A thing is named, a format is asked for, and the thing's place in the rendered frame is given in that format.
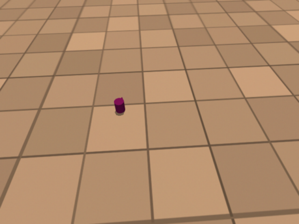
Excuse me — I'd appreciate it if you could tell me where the mug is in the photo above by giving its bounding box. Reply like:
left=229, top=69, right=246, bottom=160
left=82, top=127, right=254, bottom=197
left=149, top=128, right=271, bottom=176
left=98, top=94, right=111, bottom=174
left=114, top=98, right=125, bottom=113

